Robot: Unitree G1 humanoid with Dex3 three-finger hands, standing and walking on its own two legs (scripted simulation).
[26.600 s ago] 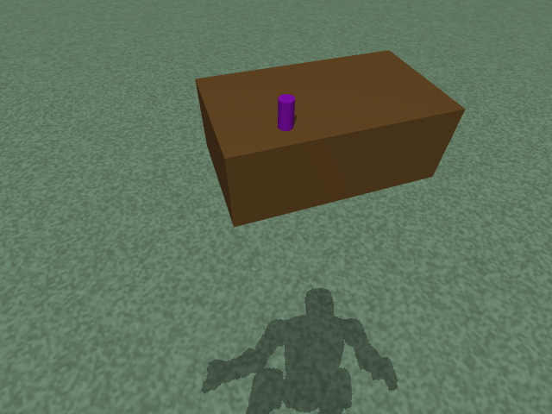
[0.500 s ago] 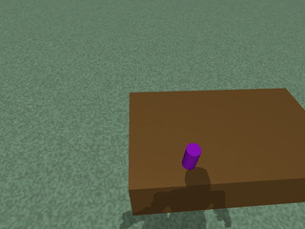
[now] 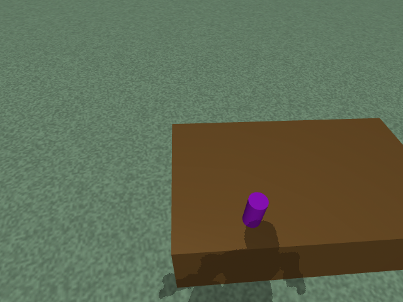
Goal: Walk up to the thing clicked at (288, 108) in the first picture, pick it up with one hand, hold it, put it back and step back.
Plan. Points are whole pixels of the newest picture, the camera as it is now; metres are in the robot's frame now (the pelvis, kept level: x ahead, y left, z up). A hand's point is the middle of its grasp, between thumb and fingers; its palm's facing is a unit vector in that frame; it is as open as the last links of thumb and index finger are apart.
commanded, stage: stand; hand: right
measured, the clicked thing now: (254, 210) +0.48 -0.19 -0.30
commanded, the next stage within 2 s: step back in 0.72 s
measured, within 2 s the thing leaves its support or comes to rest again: neither
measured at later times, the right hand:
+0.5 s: hand out of the picture +0.07 -0.26 -0.16, palm faces -0.02 +0.94 -0.35, open 7.4 cm
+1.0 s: hand out of the picture +0.08 -0.30 -0.18, palm faces -0.01 +0.93 -0.37, open 7.4 cm
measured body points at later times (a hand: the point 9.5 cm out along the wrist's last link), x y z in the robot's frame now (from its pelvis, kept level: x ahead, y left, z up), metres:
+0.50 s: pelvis +0.00 +0.00 +0.00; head +0.02 +0.00 +0.45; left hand +0.06 +0.29 -0.14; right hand +0.07 -0.30 -0.13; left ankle +0.01 +0.12 -0.75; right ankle -0.03 -0.14 -0.75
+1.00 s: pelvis -0.05 -0.03 -0.03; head +0.02 -0.04 +0.42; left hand +0.05 +0.30 -0.14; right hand +0.08 -0.35 -0.15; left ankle +0.00 +0.11 -0.74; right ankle -0.03 -0.14 -0.75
